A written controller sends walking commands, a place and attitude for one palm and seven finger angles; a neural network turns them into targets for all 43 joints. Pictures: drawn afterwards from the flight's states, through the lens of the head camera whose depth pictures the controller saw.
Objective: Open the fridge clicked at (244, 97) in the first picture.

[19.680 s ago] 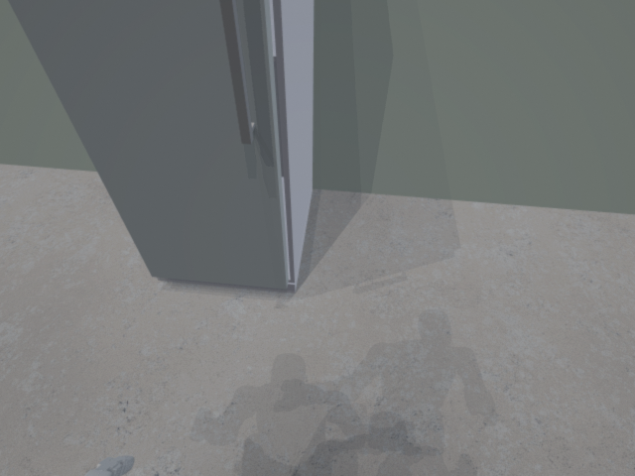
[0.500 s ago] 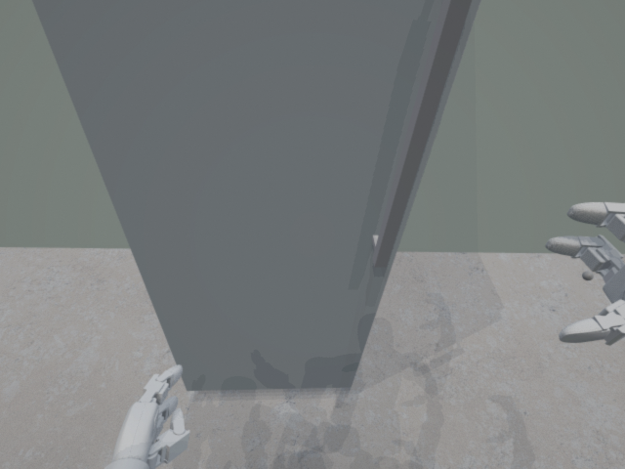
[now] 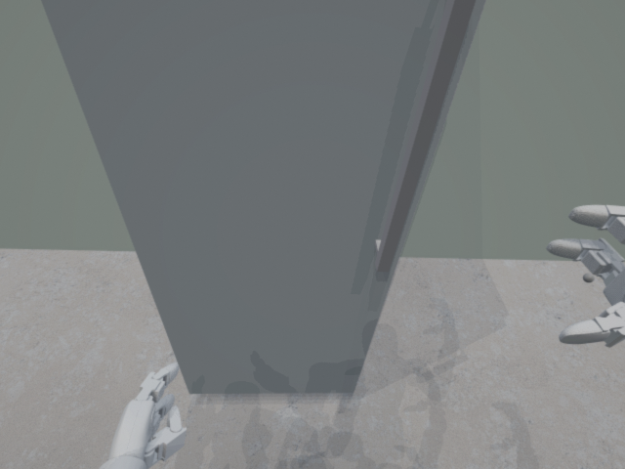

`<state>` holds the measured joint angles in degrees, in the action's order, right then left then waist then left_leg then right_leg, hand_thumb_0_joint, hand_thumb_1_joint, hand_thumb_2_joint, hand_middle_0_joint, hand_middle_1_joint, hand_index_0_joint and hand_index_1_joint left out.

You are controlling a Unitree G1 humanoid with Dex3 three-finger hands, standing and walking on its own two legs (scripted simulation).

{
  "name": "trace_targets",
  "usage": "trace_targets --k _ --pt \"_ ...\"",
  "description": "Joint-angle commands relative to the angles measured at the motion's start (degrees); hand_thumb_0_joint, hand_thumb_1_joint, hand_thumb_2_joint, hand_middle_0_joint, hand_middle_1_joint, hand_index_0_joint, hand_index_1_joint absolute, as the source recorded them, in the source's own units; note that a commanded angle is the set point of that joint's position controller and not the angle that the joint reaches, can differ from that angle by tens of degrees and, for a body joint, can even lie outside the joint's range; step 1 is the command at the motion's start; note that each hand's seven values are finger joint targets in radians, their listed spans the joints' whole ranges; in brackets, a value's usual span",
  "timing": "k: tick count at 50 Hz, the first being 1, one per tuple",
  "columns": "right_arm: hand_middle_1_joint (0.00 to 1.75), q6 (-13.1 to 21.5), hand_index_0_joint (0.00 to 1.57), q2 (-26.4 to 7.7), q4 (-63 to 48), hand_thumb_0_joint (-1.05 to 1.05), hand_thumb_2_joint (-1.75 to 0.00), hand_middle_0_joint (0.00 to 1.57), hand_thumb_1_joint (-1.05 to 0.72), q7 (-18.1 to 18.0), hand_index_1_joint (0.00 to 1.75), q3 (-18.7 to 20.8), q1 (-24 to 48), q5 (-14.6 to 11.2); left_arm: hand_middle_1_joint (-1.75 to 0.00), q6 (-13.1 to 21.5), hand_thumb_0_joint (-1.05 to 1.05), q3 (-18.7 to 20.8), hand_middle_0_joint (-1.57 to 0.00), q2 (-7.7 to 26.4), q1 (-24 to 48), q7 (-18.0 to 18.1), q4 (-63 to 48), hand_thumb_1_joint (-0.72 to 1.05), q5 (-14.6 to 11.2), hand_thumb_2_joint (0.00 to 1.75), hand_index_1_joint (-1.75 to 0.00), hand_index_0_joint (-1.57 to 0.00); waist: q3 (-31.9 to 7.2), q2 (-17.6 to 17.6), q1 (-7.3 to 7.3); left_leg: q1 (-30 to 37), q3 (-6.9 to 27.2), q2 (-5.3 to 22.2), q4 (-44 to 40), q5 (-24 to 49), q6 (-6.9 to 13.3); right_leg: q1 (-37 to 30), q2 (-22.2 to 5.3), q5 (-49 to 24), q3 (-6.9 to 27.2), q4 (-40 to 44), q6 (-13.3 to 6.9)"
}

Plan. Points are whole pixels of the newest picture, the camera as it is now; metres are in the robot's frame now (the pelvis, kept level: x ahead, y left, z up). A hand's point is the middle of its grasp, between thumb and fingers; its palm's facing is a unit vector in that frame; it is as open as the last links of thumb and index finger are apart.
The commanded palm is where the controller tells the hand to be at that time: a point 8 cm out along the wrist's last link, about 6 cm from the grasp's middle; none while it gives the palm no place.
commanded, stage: move the hooked fingers beside the handle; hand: right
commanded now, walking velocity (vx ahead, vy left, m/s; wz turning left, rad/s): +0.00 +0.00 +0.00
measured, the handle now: (413, 141) +0.48 -0.12 +0.22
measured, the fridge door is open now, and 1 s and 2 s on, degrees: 0 0 0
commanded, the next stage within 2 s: none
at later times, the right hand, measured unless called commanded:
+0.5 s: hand (545, 252) +0.32 -0.26 +0.18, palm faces +0.03 +1.00 -0.04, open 14.0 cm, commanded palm +0.29 -0.30 +0.18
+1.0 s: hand (500, 224) +0.37 -0.22 +0.17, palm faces +0.01 +1.00 -0.01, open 14.0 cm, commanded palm +0.34 -0.27 +0.18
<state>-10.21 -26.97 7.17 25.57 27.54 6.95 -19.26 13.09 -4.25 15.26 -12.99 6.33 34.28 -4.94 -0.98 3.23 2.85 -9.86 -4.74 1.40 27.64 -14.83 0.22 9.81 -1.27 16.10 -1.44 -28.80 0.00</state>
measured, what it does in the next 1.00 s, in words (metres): stands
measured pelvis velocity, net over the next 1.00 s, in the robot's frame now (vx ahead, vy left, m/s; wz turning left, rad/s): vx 0.00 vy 0.00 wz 0.02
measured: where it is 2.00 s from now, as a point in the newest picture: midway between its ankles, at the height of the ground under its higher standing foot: outside the picture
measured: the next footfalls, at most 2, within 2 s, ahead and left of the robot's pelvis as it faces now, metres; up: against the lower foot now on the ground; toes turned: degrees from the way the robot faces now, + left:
none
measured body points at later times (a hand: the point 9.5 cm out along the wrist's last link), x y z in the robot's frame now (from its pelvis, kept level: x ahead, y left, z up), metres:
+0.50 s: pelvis +0.00 +0.00 +0.00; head -0.02 +0.01 +0.45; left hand +0.17 +0.23 -0.07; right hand +0.31 -0.31 +0.18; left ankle +0.00 +0.12 -0.74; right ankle +0.00 -0.12 -0.74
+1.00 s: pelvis +0.00 +0.00 +0.00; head +0.00 +0.02 +0.45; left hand +0.16 +0.24 -0.08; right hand +0.36 -0.28 +0.18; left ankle +0.00 +0.12 -0.74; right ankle +0.00 -0.12 -0.74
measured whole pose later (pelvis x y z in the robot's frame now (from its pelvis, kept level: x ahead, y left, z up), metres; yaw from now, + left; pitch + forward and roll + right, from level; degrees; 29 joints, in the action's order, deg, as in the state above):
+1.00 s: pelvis +0.00 +0.00 +0.00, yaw +1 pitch +0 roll +0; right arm -9.0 -23.2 22.3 18.1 19.9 23.5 -14.6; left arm 9.4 -3.4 15.1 -13.6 6.3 35.5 -4.9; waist -1.2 2.3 0.1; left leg -12.7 -3.8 1.3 27.8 -14.7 0.3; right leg 11.9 -1.3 15.9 -2.3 -28.2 0.0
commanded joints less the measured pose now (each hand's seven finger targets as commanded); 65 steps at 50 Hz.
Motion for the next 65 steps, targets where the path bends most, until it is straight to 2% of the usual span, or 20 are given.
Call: trace_targets --k 1,5,6,15,17,20,25,27,30,31,33,35,36,41,47,51,56,59,61,65 --pt "1.2 3.3 0.3 -16.4 -10.2 0.0 -0.3 0.3 0.5 0.5 1.2 5.0 15.4 -1.5 -0.3 3.0 0.0 2.7 -0.2 7.1 7.2 0.6 -9.1 0.9 0.0 0.9 -0.3 -0.2 -7.6 -1.4 -0.19 -0.2 1.4 -1.2 -4.3 10.7 0.6 -2.5 1.1 -10.6 2.2 3.6 -1.6" --pt "1.2 3.8 0.3 -16.2 -11.4 0.0 -0.3 0.3 0.5 0.4 1.2 4.3 18.8 -1.1 -0.3 3.0 0.0 2.4 -0.2 6.8 7.6 0.7 -9.4 0.9 -0.1 0.9 -0.3 -0.2 -8.6 2.3 -0.63 -1.1 1.2 -1.2 -3.9 10.1 0.7 -3.3 1.4 -10.1 2.3 3.7 -1.5" --pt "1.2 3.9 0.3 -15.2 -10.8 0.0 -0.3 0.3 0.5 0.3 1.2 2.4 20.4 -1.1 -0.3 2.9 0.0 2.3 -0.2 6.6 7.5 0.7 -8.9 0.9 0.0 0.9 -0.3 -0.2 -7.6 0.3 -1.22 -1.6 1.7 -1.1 -4.6 9.2 0.6 -3.0 1.1 -9.3 2.2 3.6 -1.5" --pt "1.2 5.2 0.3 -14.6 -7.7 0.0 -0.3 0.3 0.5 -1.5 1.2 1.0 25.8 0.6 -0.3 2.9 0.0 2.5 -0.2 6.7 7.0 1.2 -8.4 0.9 0.1 0.9 -0.3 -0.2 -10.6 2.5 -1.19 -0.9 1.3 -0.9 -3.7 9.8 1.0 -3.9 1.2 -10.2 2.7 4.0 -1.4" --pt "1.2 4.9 0.3 -14.9 -5.6 0.0 -0.3 0.3 0.5 -1.9 1.2 1.7 24.6 0.6 -0.3 2.6 0.0 2.5 -0.2 6.9 6.9 1.0 -8.3 0.9 0.2 0.9 -0.3 -0.2 -10.2 -0.3 -0.86 -0.2 1.4 -0.8 -3.7 10.4 0.9 -2.5 1.1 -10.5 2.6 4.0 -1.5" --pt "1.2 4.8 0.3 -13.9 -5.5 0.0 -0.3 0.3 0.5 -2.7 1.2 0.1 28.4 1.2 -0.3 2.4 0.0 2.5 -0.2 6.8 7.0 1.0 -8.4 0.9 0.0 0.9 -0.3 -0.2 -9.7 1.9 -1.33 -1.4 1.0 -0.8 -3.5 9.2 1.1 -2.8 1.0 -9.8 2.8 4.5 -1.3" --pt "1.2 4.7 0.3 -13.4 -5.3 0.0 -0.3 0.3 0.5 -3.9 1.2 0.3 28.0 1.6 -0.3 2.2 0.0 2.8 -0.2 6.8 6.6 0.7 -8.7 0.9 0.1 0.9 -0.3 -0.2 -12.1 2.1 -0.85 -0.2 1.2 -0.6 -2.9 12.0 1.2 -3.3 1.0 -12.3 2.3 4.1 -1.3" --pt "1.2 4.7 0.3 -13.4 -4.4 0.0 -0.3 0.3 0.5 -4.3 1.2 0.6 26.9 1.6 -0.3 1.9 0.0 3.0 -0.2 6.9 6.3 0.6 -8.6 0.9 0.2 0.9 -0.3 -0.2 -12.3 -1.0 -0.8 0.7 1.3 -0.7 -2.8 13.4 1.0 -2.8 0.8 -13.3 2.0 3.9 -1.6" --pt "1.2 4.8 0.3 -12.5 -4.4 0.0 -0.3 0.3 0.5 -4.8 1.2 -0.5 29.2 1.8 -0.3 1.7 0.0 3.1 -0.2 6.8 6.1 0.7 -8.4 0.9 0.1 0.9 -0.3 -0.2 -11.5 1.1 -1.38 -0.8 1.2 -0.7 -2.9 12.4 1.0 -3.1 0.9 -12.4 2.0 4.0 -1.4" --pt "1.2 4.8 0.3 -13.4 -4.1 0.0 -0.3 0.3 0.5 -5.1 1.2 0.0 28.7 1.9 -0.3 1.4 0.0 3.2 -0.2 7.1 5.7 0.6 -8.1 0.9 0.1 0.9 -0.3 -0.2 -11.7 -1.6 -1.23 0.0 1.3 -0.8 -3.1 12.9 1.0 -2.8 0.6 -13.1 1.9 3.7 -1.6" --pt "1.2 4.6 0.3 -13.3 -3.8 0.0 -0.3 0.3 0.5 -5.3 1.2 -0.1 29.5 2.3 -0.3 1.2 0.0 3.2 -0.2 7.0 5.8 0.7 -8.2 0.9 0.0 0.9 -0.3 -0.2 -12.4 0.2 -1.21 0.1 1.5 -0.7 -2.8 13.5 1.0 -2.8 0.8 -13.1 1.7 3.7 -1.6" --pt "1.2 4.8 0.3 -10.8 -5.0 0.0 -0.3 0.3 0.5 -5.6 1.2 -3.2 33.9 2.6 -0.3 1.2 0.0 3.1 -0.2 6.7 5.9 0.9 -8.0 0.9 -0.1 0.9 -0.3 -0.2 -11.6 2.5 -2.31 -1.4 1.5 -0.7 -3.0 12.6 1.0 -3.8 0.9 -12.7 1.8 3.7 -1.5" --pt "1.2 4.8 0.3 -10.1 -4.3 0.0 -0.3 0.3 0.5 -5.8 1.2 -4.3 34.0 2.6 -0.3 1.1 0.0 3.1 -0.2 6.8 5.5 0.8 -7.9 0.9 0.0 0.9 -0.3 -0.2 -11.3 0.3 -2.41 -1.4 1.5 -0.8 -3.2 12.4 1.0 -3.6 0.7 -12.4 1.8 3.6 -1.7" --pt "1.2 4.7 0.3 -12.6 0.2 0.0 -0.3 0.3 0.5 -7.0 1.2 -2.3 34.7 3.3 -0.3 0.1 0.0 3.4 -0.2 7.4 4.6 1.0 -7.0 0.9 0.1 0.9 -0.3 -0.2 -12.7 -1.8 -2.12 -0.2 1.8 -0.7 -3.3 13.1 0.9 -2.7 0.7 -12.5 1.6 3.4 -1.8" --pt "1.2 5.8 0.3 -10.9 1.0 0.0 -0.3 0.3 0.5 -7.4 1.2 -4.4 40.1 3.8 -0.3 -0.7 0.0 3.4 -0.2 6.9 4.5 0.7 -7.4 0.9 0.2 0.9 -0.3 -0.2 -15.5 0.1 -2.72 1.0 2.2 -0.5 -2.4 17.2 1.1 -4.0 0.9 -15.7 1.2 2.9 -1.9" --pt "1.2 6.1 0.3 -12.3 4.2 0.0 -0.3 0.3 0.5 -7.5 1.2 -2.2 36.1 3.6 -0.3 -1.4 0.0 3.6 -0.2 7.2 3.8 0.2 -7.3 0.9 0.2 0.9 -0.3 -0.2 -15.3 -3.1 -1.91 2.4 2.2 -0.5 -2.1 19.3 0.9 -2.3 0.7 -16.6 0.7 2.8 -2.0" --pt "1.2 5.6 0.3 -9.2 4.3 0.0 -0.3 0.3 0.5 -7.9 1.2 -6.1 40.7 4.0 -0.3 -2.1 0.0 3.9 -0.2 7.2 3.6 0.2 -7.3 0.9 -0.2 0.9 -0.3 -0.2 -13.3 -1.7 -3.29 -0.6 2.3 -0.8 -2.8 16.3 0.9 -2.5 0.5 -14.3 0.6 2.8 -2.0" --pt "1.2 6.6 0.3 -8.4 2.4 0.0 -0.3 0.3 0.5 -8.9 1.2 -6.8 44.0 4.4 -0.3 -2.2 0.0 3.8 -0.2 6.9 3.3 0.3 -7.2 0.9 0.1 0.9 -0.3 -0.2 -15.5 0.6 -3.4 0.2 2.2 -0.8 -2.4 17.0 1.2 -3.8 0.8 -15.7 1.1 3.0 -1.8" --pt "1.2 6.9 0.3 -9.7 4.1 0.0 -0.3 0.3 0.5 -9.5 1.2 -5.6 43.4 4.4 -0.3 -2.4 0.0 4.0 -0.2 7.3 2.7 0.2 -6.5 0.9 0.2 0.9 -0.3 -0.2 -15.4 -2.8 -3.42 0.3 2.2 -1.0 -2.7 17.4 1.0 -3.5 0.5 -15.9 1.0 2.7 -2.1" --pt "1.2 6.9 0.3 -8.7 6.2 0.0 -0.3 0.3 0.5 -10.3 1.2 -6.4 45.3 5.1 -0.3 -3.0 0.0 3.9 -0.2 7.1 2.4 0.2 -6.1 0.9 0.2 0.9 -0.3 -0.2 -15.0 -0.6 -3.44 0.1 2.1 -0.9 -2.4 17.0 1.2 -2.9 0.8 -15.4 1.0 3.2 -1.8"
